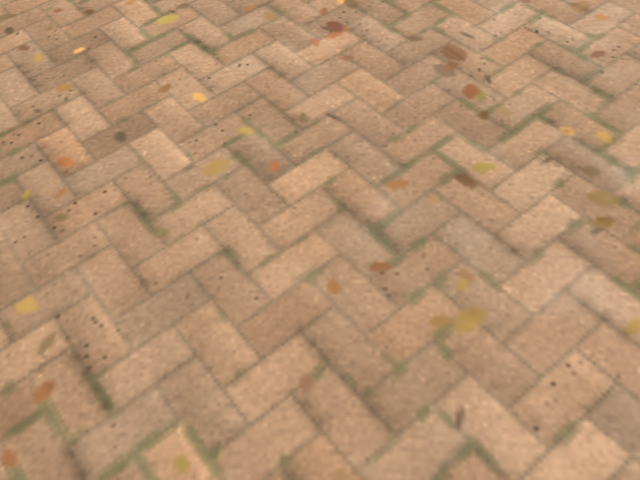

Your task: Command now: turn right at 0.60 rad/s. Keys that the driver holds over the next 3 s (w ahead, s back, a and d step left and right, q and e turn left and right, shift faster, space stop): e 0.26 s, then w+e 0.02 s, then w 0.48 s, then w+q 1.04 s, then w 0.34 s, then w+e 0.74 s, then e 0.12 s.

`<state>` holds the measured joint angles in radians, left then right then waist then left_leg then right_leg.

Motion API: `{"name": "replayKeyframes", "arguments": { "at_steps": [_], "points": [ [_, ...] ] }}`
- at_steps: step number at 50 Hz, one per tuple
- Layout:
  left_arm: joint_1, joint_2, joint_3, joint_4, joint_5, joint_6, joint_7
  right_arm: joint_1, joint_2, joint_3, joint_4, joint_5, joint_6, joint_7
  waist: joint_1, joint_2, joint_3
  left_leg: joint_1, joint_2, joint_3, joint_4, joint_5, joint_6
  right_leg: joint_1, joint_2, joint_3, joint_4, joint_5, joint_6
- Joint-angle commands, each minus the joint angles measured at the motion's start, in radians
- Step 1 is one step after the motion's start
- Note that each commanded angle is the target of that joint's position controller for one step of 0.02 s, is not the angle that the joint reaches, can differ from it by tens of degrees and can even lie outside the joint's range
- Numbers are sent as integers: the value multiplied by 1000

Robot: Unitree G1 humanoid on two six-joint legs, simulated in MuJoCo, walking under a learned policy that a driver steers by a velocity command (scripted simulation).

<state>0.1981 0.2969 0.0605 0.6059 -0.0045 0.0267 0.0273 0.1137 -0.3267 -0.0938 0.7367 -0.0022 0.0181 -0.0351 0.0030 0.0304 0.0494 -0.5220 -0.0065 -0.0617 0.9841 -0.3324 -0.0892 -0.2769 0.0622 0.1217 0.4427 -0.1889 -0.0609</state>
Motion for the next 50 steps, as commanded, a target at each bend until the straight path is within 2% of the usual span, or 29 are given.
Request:
{"name": "replayKeyframes", "arguments": {
  "at_steps": [1, 8, 10, 11, 12, 13, 14, 15, 16, 17, 18, 21, 24, 27, 29, 30, 31, 32, 33, 34, 35, 36, 37, 38, 39, 41, 43, 47, 50],
  "points": [
    [-15, 185, 56, -66, 0, -7, 9, -49, -66, -13, -80, 2, -20, 4, 16, -173, -116, -43, -3, -33, -120, -4, -7, 163, -234, 289, -95, 174, -169],
    [-48, 193, 62, -72, -9, 9, -6, -33, -71, -15, -92, 14, -46, 27, 17, -184, -132, 113, -41, -45, -329, -53, 22, 137, -211, 426, -44, 257, -169],
    [-73, 188, 62, -76, -19, 15, -6, 6, -71, -18, -85, 15, -54, 35, -10, -181, -144, 198, -46, -35, -473, 18, 39, 131, -183, 440, -10, 287, -143],
    [-89, 181, 59, -79, -28, 18, -2, 39, -72, -21, -74, 12, -56, 36, -35, -171, -146, 282, -36, -20, -599, 135, 53, 96, -153, 424, 15, 248, -110],
    [-64, 152, 52, -78, -27, 19, 1, 64, -111, -32, -70, 2, -55, 32, -28, -112, -168, 405, 66, -83, -643, 240, 91, 10, -105, 375, 83, 88, -58],
    [3, 101, 39, -78, -18, 15, -1, 25, -192, -43, -87, -16, -45, 24, 39, 150, -163, 492, 275, -296, -658, 433, 205, -157, 40, 188, 283, -273, 11],
    [-4, 175, 63, -77, -17, 6, 2, 50, -179, -43, -88, -40, -45, 27, 4, 228, -133, 442, 400, -457, -704, 402, 353, -288, 84, 78, 494, -468, 61],
    [8, 223, 79, -63, -7, 3, 2, 30, -135, -28, -99, -28, -49, 24, 10, 140, -111, 418, 394, -421, -720, 216, 360, -318, 13, 73, 625, -388, 82],
    [3, 210, 78, -46, -6, 5, 1, 12, -96, -17, -99, -13, -49, 18, 12, 105, -86, 408, 319, -351, -737, 1, 312, -340, -7, 59, 651, -304, 91],
    [10, 174, 70, -34, 0, 8, 0, 14, -86, -11, -96, 6, -50, 12, 7, 116, -63, 435, 266, -315, -752, -125, 276, -382, -11, 48, 671, -249, 106],
    [4, 150, 61, -32, 0, 6, -5, 36, -82, -5, -87, 12, -52, 8, -10, 124, -44, 452, 257, -303, -766, -153, 273, -418, -16, 41, 694, -213, 115],
    [-53, 99, 39, -41, -10, -23, -17, 119, -89, -3, -66, 2, -60, 7, -57, 120, -20, 481, 231, -241, -813, -154, 276, -428, -33, -24, 591, -155, 122],
    [-96, 72, 21, -48, -4, -49, -26, 144, -117, -7, -55, 10, -69, 13, -71, 129, -13, 465, 231, -189, -828, -66, 281, -349, -79, -89, 410, -120, 120],
    [-109, 58, 9, -45, -10, -71, -38, 168, -151, -15, -43, 21, -71, 24, -77, 140, 1, 367, 231, -136, -824, -10, 284, -181, -75, -138, 236, -134, 100],
    [-83, 76, 13, -37, -19, -78, -45, 187, -164, -16, -33, 33, -69, 35, -60, 137, 2, 323, 249, -141, -806, -24, 291, -84, -65, -153, 142, -108, 74],
    [-45, 77, 15, -22, -22, -82, -47, 176, -162, -13, -32, 41, -66, 39, -29, 124, 0, 287, 249, -133, -782, -31, 282, -1, -58, -162, 65, -45, 56],
    [10, 83, 20, 3, -22, -82, -47, 178, -145, -6, -28, 41, -65, 42, 2, 104, -14, 240, 239, -120, -742, -19, 267, 108, -44, -171, 12, -9, 41],
    [93, 102, 31, 29, -28, -80, -40, 183, -107, 8, -23, 34, -68, 46, 45, 80, -47, 177, 213, -88, -663, 7, 236, 245, -44, -156, -10, -18, 23],
    [217, 143, 46, 51, -25, -80, -30, 161, -40, 33, -33, 17, -75, 51, 108, -12, -119, 75, 137, 2, -427, 14, 174, 422, -161, -1, -56, -70, -14],
    [284, 274, 70, 47, -6, -76, -24, 155, 30, 55, -97, 1, -96, 51, 102, -297, -181, -195, 21, 116, -68, -167, 99, 571, -409, 408, -149, -236, -145],
    [302, 243, 65, 58, 0, -90, -34, 114, -71, 28, -110, 30, -112, 41, 128, -239, -145, -302, 27, 20, 125, -241, 97, 479, -460, 584, -226, -407, -244],
    [243, 175, 40, 55, -2, -102, -41, 108, -116, 12, -108, 48, -117, 44, 95, -206, -45, -365, 80, -4, 181, -151, 118, 429, -425, 495, -241, -458, -225],
    [199, 132, 26, 50, 2, -110, -44, 107, -108, 14, -94, 46, -119, 48, 75, -193, -5, -360, 105, 1, 175, -57, 130, 381, -370, 395, -252, -388, -198],
    [159, 111, 18, 47, 4, -110, -46, 102, -98, 14, -85, 29, -120, 50, 56, -161, 15, -343, 121, 4, 142, 11, 128, 339, -334, 321, -266, -276, -178],
    [132, 98, 13, 45, 7, -110, -44, 106, -89, 13, -78, 22, -116, 57, 36, -152, 26, -310, 138, 0, 110, 68, 121, 301, -309, 242, -280, -153, -158],
    [120, 99, 14, 48, 11, -116, -38, 118, -54, 21, -64, 23, -104, 69, 22, -140, 13, -274, 136, 18, 84, 167, 102, 269, -281, 126, -304, 37, -145],
    [135, 101, 15, 68, 13, -123, -34, 92, -38, 27, -69, 24, -92, 69, 26, -114, 17, -273, 123, 14, 17, 241, 79, 252, -269, 34, -317, 158, -139],
    [145, 123, 18, 102, 12, -128, -26, -23, -9, 44, -109, 27, -92, 76, 57, -105, 51, -182, 78, 36, -235, 415, 77, 194, -248, -111, -347, 218, -107],
    [190, 138, 21, 142, 2, -126, -22, -117, 5, 54, -146, 27, -98, 95, 86, -80, 82, -161, 61, 61, -353, 461, 107, 243, -279, -156, -350, 248, -97]
  ]
}}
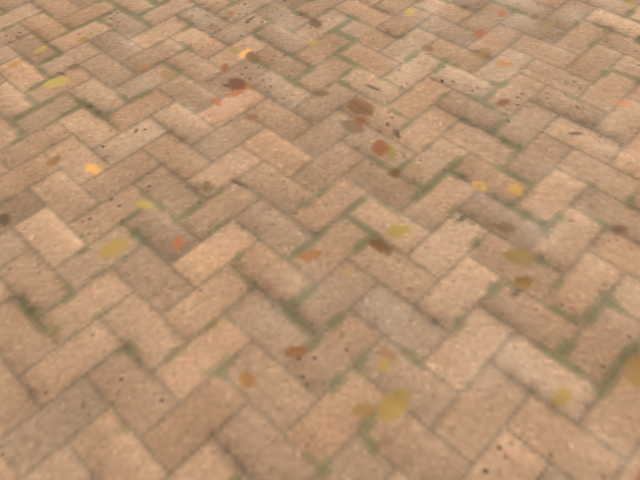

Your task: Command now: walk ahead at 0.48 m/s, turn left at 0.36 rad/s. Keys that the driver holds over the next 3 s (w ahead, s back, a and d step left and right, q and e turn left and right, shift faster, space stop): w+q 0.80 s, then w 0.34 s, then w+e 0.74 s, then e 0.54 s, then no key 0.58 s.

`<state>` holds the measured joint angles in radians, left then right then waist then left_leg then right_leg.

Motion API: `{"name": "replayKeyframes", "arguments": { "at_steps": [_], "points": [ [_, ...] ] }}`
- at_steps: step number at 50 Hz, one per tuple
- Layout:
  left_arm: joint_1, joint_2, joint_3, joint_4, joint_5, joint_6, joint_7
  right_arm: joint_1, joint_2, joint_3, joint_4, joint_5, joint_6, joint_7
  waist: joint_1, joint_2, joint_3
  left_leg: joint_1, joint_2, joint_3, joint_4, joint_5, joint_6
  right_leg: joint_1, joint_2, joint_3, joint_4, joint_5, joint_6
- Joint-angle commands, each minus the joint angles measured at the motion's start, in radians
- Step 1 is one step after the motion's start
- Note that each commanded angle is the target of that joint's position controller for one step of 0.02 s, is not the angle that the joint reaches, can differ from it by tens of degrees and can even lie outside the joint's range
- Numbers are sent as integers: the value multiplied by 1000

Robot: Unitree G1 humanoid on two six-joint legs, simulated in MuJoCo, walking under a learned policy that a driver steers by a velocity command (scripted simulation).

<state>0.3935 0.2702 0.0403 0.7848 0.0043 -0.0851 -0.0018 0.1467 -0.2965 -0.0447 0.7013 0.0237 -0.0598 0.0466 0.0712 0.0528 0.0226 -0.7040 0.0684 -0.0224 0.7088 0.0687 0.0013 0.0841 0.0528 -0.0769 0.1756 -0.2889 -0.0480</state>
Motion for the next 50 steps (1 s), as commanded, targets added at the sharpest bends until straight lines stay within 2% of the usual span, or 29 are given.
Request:
{"name": "replayKeyframes", "arguments": {
  "at_steps": [1, 3, 5, 6, 7, 8, 9, 10, 11, 12, 13, 14, 17, 19, 22, 26, 28, 30, 31, 32, 33, 34, 35, 36, 37, 39, 43, 47, 50],
  "points": [
    [6, 166, 41, -25, -10, -10, 8, -172, -26, 6, -124, 2, -22, 22, 20, -97, 113, 13, -20, 27, -106, 47, 30, -79, -282, 31, -68, 385, -106],
    [7, 178, 45, -13, -11, 3, 12, -188, -37, 3, -145, 2, -25, 36, 4, -102, 94, 25, -46, 54, -140, -23, 63, 4, -300, 4, 0, 582, -90],
    [-1, 212, 53, -16, -8, 20, 24, -141, -72, -13, -150, -3, -19, 38, -39, -146, 13, 123, -108, 114, -127, -134, 101, 73, -301, -25, 150, 984, -65],
    [-4, 226, 57, -20, -4, 31, 32, -52, -107, -31, -135, -3, -13, 34, -90, -166, -56, 229, -144, 134, -119, -182, 124, 86, -294, -39, 291, 1141, -53],
    [-17, 229, 56, -28, -4, 39, 39, 97, -152, -56, -105, 1, -8, 23, -174, -153, -140, 455, -169, 130, -161, -143, 159, -2, -271, -64, 499, 1161, -27],
    [-7, 213, 46, -53, 9, 32, 46, 255, -214, -79, -79, 2, 5, 3, -241, -71, -245, 790, -52, -63, -156, -135, 212, -256, -236, -57, 790, 863, 1],
    [138, 48, -7, -89, 31, 5, 17, 245, -299, -90, -86, 3, -2, 0, -107, 201, -376, 1163, 236, -658, -212, -312, 428, -715, -11, 31, 1179, -227, 69],
    [19, 159, 12, -92, -3, -34, -1, 287, -201, -72, -91, 1, -1, -8, -201, 84, -456, 1180, 252, -816, -357, -434, 426, -808, -9, 218, 1274, -267, 57],
    [-98, 190, 22, -139, -43, -53, -10, 239, -178, -63, -87, -9, -3, -14, -201, 44, -275, 1051, 220, -657, -397, -385, 364, -874, -61, 216, 1240, -174, 42],
    [-138, 172, 13, -155, -34, -65, -4, 173, -167, -60, -96, -7, -6, -17, -156, -62, -170, 882, 178, -549, -411, -282, 336, -852, -102, 202, 1150, -99, 36],
    [-150, 168, 17, -153, -12, -65, 3, 115, -150, -55, -109, -11, -7, -18, -114, -96, -99, 741, 138, -467, -425, -154, 320, -805, -127, 188, 1069, -69, 45],
    [-127, 172, 22, -152, -1, -55, 5, 84, -134, -48, -124, -25, -9, -21, -75, -70, -79, 641, 112, -416, -451, -71, 321, -737, -145, 193, 1041, -47, 54],
    [-95, 142, 17, -146, 17, -21, 10, 65, -129, -47, -112, -15, -13, -30, -37, -31, -43, 476, 78, -328, -494, 30, 327, -679, -160, 159, 919, -20, 106],
    [-164, 113, 5, -171, 23, -14, 14, 82, -155, -54, -97, -12, -12, -42, -54, -23, -14, 400, 41, -268, -501, 42, 309, -671, -148, 135, 790, 84, 133],
    [-301, 80, -9, -197, 17, -23, 7, 124, -168, -59, -74, -2, 1, -54, -113, -1, -10, 354, -23, -215, -467, -58, 241, -581, -96, 121, 523, 326, 137],
    [-386, 118, 6, -219, -9, -36, -8, 194, -172, -61, -44, 9, 17, -60, -144, 31, -29, 455, 15, -325, -396, -182, 209, -529, -55, 159, 362, 359, 124],
    [-371, 149, 23, -217, -14, -43, -13, 194, -165, -60, -41, 6, 22, -61, -123, 56, -35, 527, 45, -396, -332, -199, 191, -504, -55, 180, 325, 275, 97],
    [-259, 174, 44, -191, -14, -50, -8, 176, -139, -53, -46, 1, 26, -59, -55, 71, -67, 522, 20, -403, -228, -171, 154, -346, -60, 157, 266, 229, 47],
    [-145, 212, 59, -182, 3, -55, 0, 180, -83, -33, -56, -7, 21, -54, 0, 20, -170, 457, -32, -347, -27, -208, 119, -138, -166, 241, 275, 192, -12],
    [-32, 290, 78, -169, 22, -48, 7, 284, -8, -9, -76, -4, 14, -53, -10, -200, -319, 179, -168, -198, 305, -524, 45, 211, -397, 580, 251, 80, -140],
    [20, 277, 83, -134, 1, -34, -5, 323, -60, -11, -94, 18, 8, -54, -17, -383, -343, -46, -140, -147, 519, -677, 22, 269, -508, 916, 154, -208, -218],
    [-32, 188, 62, -154, -5, -29, -5, 253, -148, -34, -79, 23, 14, -58, 9, -234, -204, -100, -85, -167, 598, -582, 10, 157, -458, 812, 118, -307, -177],
    [-78, 153, 50, -158, -1, -21, -1, 168, -165, -42, -93, 10, 21, -58, 12, -164, -108, -96, -55, -128, 602, -501, 3, 44, -409, 642, 116, -203, -136],
    [-117, 132, 41, -155, 5, -18, -1, 130, -151, -43, -105, -1, 24, -56, -5, -132, -49, -70, -28, -119, 565, -442, -2, -56, -362, 525, 96, -69, -122],
    [-140, 112, 35, -148, 9, -17, 2, 116, -137, -46, -111, -2, 27, -52, -25, -148, -16, -39, -1, -116, 525, -404, -3, -120, -326, 436, 73, 23, -113],
    [-152, 104, 35, -131, 6, -24, 3, 129, -94, -40, -111, 6, 37, -43, -45, -180, -1, 13, 20, -86, 486, -370, -7, -187, -295, 322, 28, 116, -114],
    [-120, 143, 49, -80, 2, -33, -4, 65, -41, -22, -133, -6, 39, -41, -42, -129, 14, -14, 24, -86, 316, -286, -21, -183, -307, 216, -19, 267, -157],
    [-111, 173, 53, -42, -14, -22, -6, -46, -21, -5, -147, -9, 16, -19, -14, -112, 33, 52, 11, -29, 47, -108, -8, -168, -279, 102, -31, 333, -142],
    [-48, 200, 58, 1, -30, -10, -7, -139, -22, 0, -175, -3, 4, -4, 12, -113, 55, 93, -1, 11, -70, -91, 11, -124, -302, 89, -28, 340, -133]
  ]
}}
Over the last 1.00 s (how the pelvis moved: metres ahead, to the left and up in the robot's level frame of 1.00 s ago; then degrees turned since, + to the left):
0.18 -0.08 -0.01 -11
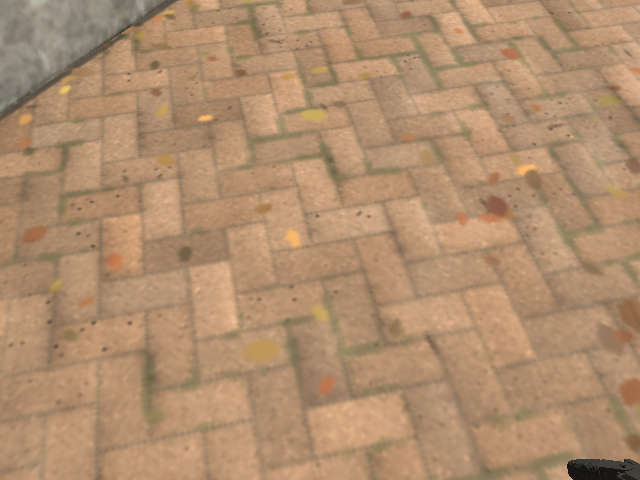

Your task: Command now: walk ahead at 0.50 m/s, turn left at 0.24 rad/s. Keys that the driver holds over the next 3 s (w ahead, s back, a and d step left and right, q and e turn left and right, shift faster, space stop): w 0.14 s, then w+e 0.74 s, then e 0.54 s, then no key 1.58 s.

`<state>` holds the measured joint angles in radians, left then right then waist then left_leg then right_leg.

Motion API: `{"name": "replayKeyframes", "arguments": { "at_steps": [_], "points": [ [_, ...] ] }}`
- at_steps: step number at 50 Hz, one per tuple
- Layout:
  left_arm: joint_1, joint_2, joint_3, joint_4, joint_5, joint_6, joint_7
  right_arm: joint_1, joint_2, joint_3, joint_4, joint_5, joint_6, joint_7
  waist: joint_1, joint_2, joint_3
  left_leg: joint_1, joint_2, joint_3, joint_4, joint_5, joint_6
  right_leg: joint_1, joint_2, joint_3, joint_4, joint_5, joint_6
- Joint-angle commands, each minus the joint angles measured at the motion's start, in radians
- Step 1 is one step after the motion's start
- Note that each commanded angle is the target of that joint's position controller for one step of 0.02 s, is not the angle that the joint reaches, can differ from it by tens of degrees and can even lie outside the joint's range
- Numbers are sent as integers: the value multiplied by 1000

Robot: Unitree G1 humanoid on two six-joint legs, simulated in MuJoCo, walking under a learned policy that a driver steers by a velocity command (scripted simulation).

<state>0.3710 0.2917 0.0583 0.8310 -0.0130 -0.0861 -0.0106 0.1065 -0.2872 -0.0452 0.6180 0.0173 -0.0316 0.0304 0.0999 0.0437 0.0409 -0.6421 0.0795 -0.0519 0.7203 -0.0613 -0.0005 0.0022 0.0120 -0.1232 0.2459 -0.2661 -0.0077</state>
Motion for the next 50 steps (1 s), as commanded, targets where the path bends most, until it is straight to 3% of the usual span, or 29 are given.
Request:
{"name": "replayKeyframes", "arguments": {
  "at_steps": [1, 3, 4, 5, 6, 7, 8, 9, 10, 11, 12, 15, 18, 23, 28, 31, 32, 33, 34, 35, 36, 37, 38, 39, 40, 42, 44, 47, 50],
  "points": [
    [-12, 186, 42, -31, -17, -3, 2, -116, -39, -2, -101, 4, -25, 15, -19, -109, 42, 35, -17, 43, -108, 13, 25, -11, -276, 138, -88, 342, -168],
    [-3, 201, 46, -12, -24, 10, 4, -118, -62, -10, -109, 1, -27, 19, -42, -125, 31, 78, -39, 62, -156, -58, 57, 45, -295, 131, -37, 465, -152],
    [-10, 212, 47, -7, -26, 15, 6, -72, -83, -21, -99, -3, -28, 17, -78, -137, -4, 167, -65, 83, -182, -76, 77, 56, -289, 113, 31, 621, -139],
    [-22, 212, 44, -2, -28, 21, 10, 44, -114, -41, -66, -7, -27, 12, -151, -130, -77, 347, -97, 112, -227, -37, 105, 28, -258, 70, 171, 766, -115],
    [-14, 185, 32, -5, -18, 20, 15, 196, -165, -67, -19, -9, -21, 0, -219, -115, -175, 594, -87, 89, -212, -8, 132, -89, -213, 32, 365, 732, -80],
    [5, 105, 2, -44, 14, 11, 15, 348, -256, -88, 4, -22, -12, -18, -251, 61, -320, 935, 151, -239, -197, -11, 220, -395, -126, 3, 728, 324, -27],
    [88, 45, -21, -43, 7, -9, 6, 341, -276, -80, 0, -22, -15, -15, -192, 219, -446, 1059, 329, -663, -350, -164, 344, -632, 14, 155, 976, -334, 2],
    [3, 150, 9, -42, -25, -16, -1, 307, -185, -59, 2, -16, -22, -12, -224, 103, -336, 968, 299, -583, -389, -242, 302, -729, -40, 238, 1054, -307, -5],
    [-66, 162, 14, -67, -41, -20, -3, 250, -155, -48, 7, -13, -29, -10, -201, 85, -192, 828, 262, -414, -410, -189, 264, -760, -83, 213, 1027, -213, -16],
    [-95, 144, 13, -64, -29, -18, 4, 191, -125, -39, 12, -14, -35, -7, -166, 27, -129, 706, 213, -312, -438, -120, 235, -726, -121, 200, 974, -127, -14],
    [-89, 136, 17, -60, -15, -9, 6, 150, -97, -32, 14, -20, -43, -4, -135, 42, -84, 616, 181, -233, -473, -48, 221, -684, -144, 204, 929, -64, -7],
    [-29, 79, 12, -33, -18, 29, 6, 116, -79, -35, 41, -29, -75, -3, -83, 45, -63, 501, 158, -97, -558, 74, 220, -597, -155, 221, 901, 34, 16],
    [-97, 67, 13, -59, -14, 40, 11, 132, -91, -43, 78, -39, -86, -15, -91, 17, -9, 504, 153, 6, -590, 150, 211, -680, -143, 254, 796, 156, 34],
    [-239, 35, -2, -106, -6, 28, -17, 157, -125, -49, 116, -30, -79, -34, -141, -5, 37, 546, 136, 144, -619, 163, 170, -662, -117, 180, 508, 378, 19],
    [-366, 30, -9, -189, -7, 27, -51, 231, -156, -61, 167, -10, -41, -44, -179, -18, 68, 743, 195, 196, -540, 304, 154, -733, -96, 114, 382, 277, -30],
    [-311, 69, 12, -211, -8, 35, -63, 209, -195, -71, 162, -5, -14, -58, -120, 37, -14, 795, 197, 237, -353, 757, 120, -589, -11, 26, 380, 124, -86],
    [-221, 101, 30, -197, -9, 39, -60, 199, -205, -73, 157, -5, -5, -64, -68, 49, -71, 780, 187, 248, -215, 868, 107, -470, 28, 7, 380, 86, -111],
    [-69, 152, 60, -163, -11, 41, -49, 179, -204, -70, 151, 0, -1, -69, 20, 29, -149, 684, 152, 268, -7, 826, 77, -241, 62, 17, 310, 138, -151],
    [71, 238, 91, -139, -12, 53, -26, 201, -164, -52, 133, -18, -12, -71, 68, -94, -244, 437, 98, 267, 302, 462, 35, 63, -71, 247, 280, 156, -214],
    [15, 306, 99, -169, -18, 47, -19, 269, -35, -12, 82, -35, -45, -53, -48, -325, -332, -10, -153, 152, 681, -470, -38, 371, -324, 852, 155, 25, -429],
    [38, 226, 74, -179, -9, 36, -23, 190, -122, -25, 74, -6, -89, -31, 23, -189, -411, -112, -115, -73, 741, -494, -10, 409, -347, 943, 63, -33, -424],
    [14, 177, 61, -177, -1, 27, -22, 104, -145, -29, 42, 28, -108, -21, 24, -136, -279, -155, -67, -70, 695, -419, 14, 310, -311, 782, 57, 9, -372],
    [-45, 156, 55, -179, -4, 20, -24, 86, -129, -24, 38, 17, -117, -25, -30, -37, -163, -132, -22, -58, 581, -350, 21, 146, -261, 657, 51, 120, -333],
    [-104, 120, 45, -190, -4, 16, -21, 79, -139, -32, 46, -11, -113, -32, -64, -25, -124, -75, 11, -52, 483, -312, 14, 37, -225, 576, 42, 219, -308],
    [-137, 107, 37, -208, 7, 17, -16, 96, -140, -37, 51, -22, -102, -31, -94, -45, -97, -12, 23, -52, 450, -286, 3, -51, -199, 534, 18, 290, -305],
    [-149, 121, 42, -213, 5, 15, -8, 121, -120, -35, 51, -32, -79, -31, -119, -60, -81, 34, 25, -31, 371, -260, -32, -146, -179, 492, -12, 376, -313],
    [-133, 149, 49, -203, 2, 15, 5, 81, -93, -25, 37, -35, -65, -35, -114, -65, -55, 44, 14, -6, 249, -190, -66, -225, -150, 427, -25, 407, -302],
    [-114, 173, 58, -188, -2, 36, 25, -32, -61, -10, 11, -40, -65, -36, -78, -102, -36, 142, -54, 26, -5, 19, -86, -312, -64, 323, 38, 536, -226],
    [-55, 175, 62, -165, -9, 62, 36, -93, -72, -14, -5, -23, -67, -25, -44, -136, -83, 217, -117, 16, -140, 139, -82, -279, -62, 373, 102, 469, -176]
  ]
}}
Over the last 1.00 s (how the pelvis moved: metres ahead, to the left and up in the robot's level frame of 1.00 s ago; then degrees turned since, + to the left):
0.56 0.09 0.00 32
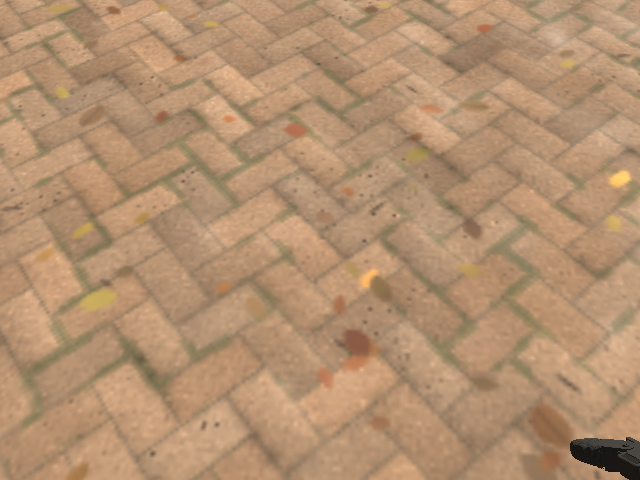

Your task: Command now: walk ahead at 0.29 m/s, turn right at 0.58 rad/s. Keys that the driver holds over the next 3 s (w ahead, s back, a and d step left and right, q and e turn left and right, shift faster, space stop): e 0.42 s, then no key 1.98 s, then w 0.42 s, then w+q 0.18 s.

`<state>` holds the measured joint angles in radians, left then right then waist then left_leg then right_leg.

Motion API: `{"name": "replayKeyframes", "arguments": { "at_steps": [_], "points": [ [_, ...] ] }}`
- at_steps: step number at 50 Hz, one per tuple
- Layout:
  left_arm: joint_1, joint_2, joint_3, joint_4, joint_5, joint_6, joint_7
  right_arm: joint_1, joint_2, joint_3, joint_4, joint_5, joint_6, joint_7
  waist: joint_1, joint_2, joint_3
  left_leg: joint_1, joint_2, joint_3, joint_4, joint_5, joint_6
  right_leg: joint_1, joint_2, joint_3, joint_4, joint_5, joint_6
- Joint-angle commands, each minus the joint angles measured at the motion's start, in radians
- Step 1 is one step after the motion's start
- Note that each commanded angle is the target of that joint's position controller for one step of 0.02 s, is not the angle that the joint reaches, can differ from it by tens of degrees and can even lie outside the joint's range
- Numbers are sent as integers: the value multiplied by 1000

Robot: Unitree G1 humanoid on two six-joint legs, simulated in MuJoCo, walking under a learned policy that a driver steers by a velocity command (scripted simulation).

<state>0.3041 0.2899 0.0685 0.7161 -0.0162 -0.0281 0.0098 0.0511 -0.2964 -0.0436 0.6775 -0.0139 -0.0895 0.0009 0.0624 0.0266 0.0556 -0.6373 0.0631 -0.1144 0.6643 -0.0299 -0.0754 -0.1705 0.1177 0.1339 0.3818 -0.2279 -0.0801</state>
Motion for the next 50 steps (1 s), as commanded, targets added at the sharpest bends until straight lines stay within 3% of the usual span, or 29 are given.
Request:
{"name": "replayKeyframes", "arguments": {
  "at_steps": [1, 4, 5, 6, 7, 8, 9, 10, 11, 13, 15, 19, 23, 26, 27, 28, 29, 30, 31, 33, 35, 38, 40, 43, 44, 45, 46, 47, 50],
  "points": [
    [15, 170, 51, -48, -9, 11, 18, -42, -76, -21, -68, 11, -9, 7, -10, -127, -103, 217, -105, 58, -117, 93, 1, -77, -177, 151, -3, 398, -93],
    [-33, 147, 48, -69, -4, 22, 29, 22, -118, -43, -54, 6, -17, 10, -61, -158, -125, 269, -92, 20, -194, 48, 45, -2, -192, 255, 132, 354, -57],
    [-60, 127, 43, -84, -4, 23, 29, 75, -126, -49, -42, -3, -24, 7, -95, -147, -148, 358, -68, 32, -259, 139, 70, -15, -153, 243, 218, 323, -24],
    [-46, 70, 24, -107, 9, 19, 28, 145, -175, -58, -43, -22, -27, -2, -111, -46, -257, 568, 86, -83, -231, 380, 132, -96, -86, 181, 431, 131, 21],
    [165, 8, 7, -88, 15, 16, 23, 159, -199, -55, -53, -43, -11, -7, -22, 214, -373, 849, 352, -374, -181, 711, 306, -336, 45, 94, 705, -538, 84],
    [237, 118, 20, -75, -4, 21, 17, 172, -185, -62, -42, -8, 10, -1, -19, 257, -438, 851, 428, -561, -231, 410, 374, -425, -30, 65, 862, -499, 111],
    [134, 183, 42, -68, -14, 38, 23, 126, -117, -45, -69, -1, 23, -7, -56, 140, -326, 763, 347, -445, -268, 206, 337, -473, -73, 41, 929, -403, 142],
    [50, 198, 49, -83, -13, 59, 30, 85, -84, -33, -73, -4, 39, -12, -67, 77, -249, 663, 288, -322, -291, 82, 296, -486, -97, 2, 927, -329, 156],
    [17, 193, 53, -90, -8, 78, 36, 45, -70, -24, -76, -5, 51, -15, -61, 65, -186, 558, 243, -240, -319, 21, 283, -467, -121, -11, 914, -292, 167],
    [18, 137, 43, -105, -8, 94, 36, 11, -97, -32, -62, -16, 61, -22, -39, 117, -114, 396, 173, -98, -383, -9, 274, -376, -137, -64, 834, -234, 169],
    [15, 101, 34, -112, -3, 91, 37, 21, -99, -37, -47, -17, 61, -27, -45, 126, -129, 409, 175, -36, -396, 56, 299, -350, -142, -92, 751, -218, 169],
    [-47, 89, 24, -141, 5, 86, 22, 14, -129, -51, -29, -3, 72, -31, -65, 104, -172, 451, 231, 15, -402, 83, 330, -292, -185, -104, 581, -149, 152],
    [-73, 98, 23, -154, 7, 90, 2, 17, -156, -59, -8, 11, 86, -20, -72, 113, -155, 434, 239, 57, -397, 17, 319, -194, -170, -143, 421, -133, 119],
    [-14, 91, 26, -127, 14, 85, -10, 11, -157, -56, 19, 39, 96, -13, -27, 96, -153, 415, 219, 88, -310, -15, 264, -49, -126, -183, 156, -13, 64],
    [5, 112, 32, -118, 20, 83, -8, 55, -128, -47, 44, 44, 98, -10, -25, 65, -144, 357, 186, 120, -251, -85, 202, 37, -126, -151, 55, 60, 32],
    [7, 185, 46, -129, 24, 82, 3, 92, -58, -26, 47, 17, 95, 0, -59, -147, -147, 227, 89, 228, -43, -276, 95, 134, -305, 94, -49, 239, -30],
    [-50, 248, 51, -160, 40, 79, 8, 56, -55, -23, 9, -7, 90, -3, -61, -325, -106, 59, -39, 235, 111, -571, 22, 70, -501, 322, -82, 318, -205],
    [-49, 206, 41, -159, 60, 59, 6, -7, -120, -44, 7, 0, 93, -13, -7, -233, -115, 81, -17, 126, 295, -588, 16, -5, -489, 291, -88, 298, -248],
    [-89, 174, 29, -147, 60, 41, 4, 14, -126, -52, 20, 17, 99, -14, -38, -211, -109, 84, -12, 99, 356, -533, 22, -19, -434, 205, -82, 287, -210],
    [-170, 131, 15, -140, 34, 23, 5, 71, -120, -58, 68, 9, 111, -23, -71, -177, -107, 86, -4, 87, 371, -422, 11, 0, -359, 106, -59, 321, -135],
    [-189, 87, -5, -129, 34, 19, 8, 97, -97, -53, 85, 11, 112, -22, -91, -160, -128, 158, -10, 91, 358, -361, -9, -10, -325, 46, -36, 457, -130],
    [-180, 87, -3, -106, 33, 25, 7, 64, -54, -29, 83, 17, 110, -16, -62, -163, -135, 235, -7, 105, 141, -347, -14, 30, -307, 30, -7, 446, -127],
    [-160, 103, 2, -83, 33, 33, 5, 51, -62, -25, 80, 20, 110, -14, -42, -168, -135, 282, -13, 112, 43, -370, -9, 41, -329, 72, 0, 424, -149],
    [-178, 80, -9, -50, 16, 35, 1, 109, -59, -19, 110, 14, 105, -10, -85, -142, -116, 431, -22, 123, -262, -135, 20, -6, -303, 83, 17, 325, -108],
    [-149, 67, -13, -34, 18, 28, 0, 122, -83, -19, 117, -1, 101, -10, -80, -107, -125, 514, 6, 80, -302, 5, 39, -41, -273, 78, 17, 241, -61],
    [-119, 59, -16, -26, 36, 19, -5, 133, -143, -28, 117, -8, 100, -15, -45, -15, -134, 570, 78, 17, -270, 186, 68, -82, -214, 32, 54, 132, -15],
    [-88, 53, -12, -17, 38, 14, -7, 105, -165, -38, 139, 6, 100, -13, -4, 98, -123, 491, 71, 41, -230, 40, 110, -54, -155, -32, 19, 59, 22],
    [-155, 81, -11, -9, 43, 17, -4, 84, -104, -26, 131, 11, 94, -6, -54, 62, -97, 424, 45, 44, -257, -82, 115, -11, -143, -48, 42, 49, 46],
    [-192, 66, -6, -1, 34, 37, 11, 77, -78, -14, 156, 1, 75, -8, -62, 47, -69, 394, 27, 56, -282, -126, 84, -1, -148, -47, 54, 97, 37]
  ]
}}
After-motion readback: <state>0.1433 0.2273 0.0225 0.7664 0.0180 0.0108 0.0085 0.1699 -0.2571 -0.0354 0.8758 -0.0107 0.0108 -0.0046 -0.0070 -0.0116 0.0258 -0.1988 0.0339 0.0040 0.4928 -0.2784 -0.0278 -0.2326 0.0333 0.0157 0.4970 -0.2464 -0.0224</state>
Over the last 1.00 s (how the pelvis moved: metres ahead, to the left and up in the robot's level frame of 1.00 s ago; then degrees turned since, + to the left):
0.55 -0.04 0.00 -24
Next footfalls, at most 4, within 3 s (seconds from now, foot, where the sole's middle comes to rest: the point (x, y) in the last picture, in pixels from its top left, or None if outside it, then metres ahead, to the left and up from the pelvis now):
0.12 left None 0.25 0.13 -0.78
0.56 right None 0.13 -0.10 -0.78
0.88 left None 0.21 0.13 -0.78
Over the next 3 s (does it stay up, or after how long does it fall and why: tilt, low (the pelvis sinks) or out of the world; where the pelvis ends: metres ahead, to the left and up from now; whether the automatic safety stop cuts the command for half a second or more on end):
stays up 0.30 -0.06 -0.01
